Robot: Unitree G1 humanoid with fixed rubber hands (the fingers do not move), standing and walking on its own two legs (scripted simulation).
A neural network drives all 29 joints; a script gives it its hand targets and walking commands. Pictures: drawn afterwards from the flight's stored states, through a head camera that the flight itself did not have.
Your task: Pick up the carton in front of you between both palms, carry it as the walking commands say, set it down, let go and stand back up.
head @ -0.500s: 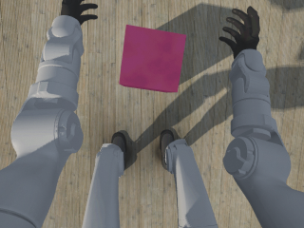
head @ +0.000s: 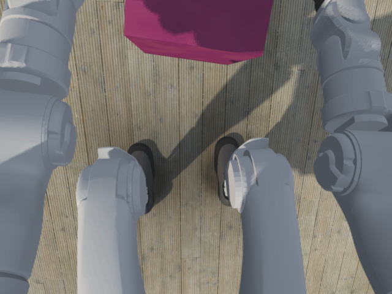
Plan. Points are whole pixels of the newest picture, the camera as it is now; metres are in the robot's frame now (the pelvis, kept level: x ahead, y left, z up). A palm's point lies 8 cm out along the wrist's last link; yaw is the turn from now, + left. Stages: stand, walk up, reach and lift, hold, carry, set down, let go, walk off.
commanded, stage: reach and lift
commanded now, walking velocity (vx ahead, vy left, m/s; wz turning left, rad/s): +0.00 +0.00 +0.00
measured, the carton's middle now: out of the picture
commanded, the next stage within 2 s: none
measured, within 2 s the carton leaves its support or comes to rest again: leaves its support in 1.04 s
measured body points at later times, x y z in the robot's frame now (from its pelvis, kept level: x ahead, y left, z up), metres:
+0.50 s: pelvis +0.01 +0.00 -0.04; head +0.39 +0.00 +0.19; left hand +0.60 +0.15 -0.22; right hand +0.56 -0.20 -0.22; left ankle +0.11 +0.12 -0.38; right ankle +0.12 -0.13 -0.38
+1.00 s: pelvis +0.01 +0.00 -0.05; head +0.38 +0.00 +0.19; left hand +0.59 +0.12 -0.22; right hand +0.57 -0.18 -0.21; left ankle +0.11 +0.12 -0.38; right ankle +0.12 -0.13 -0.38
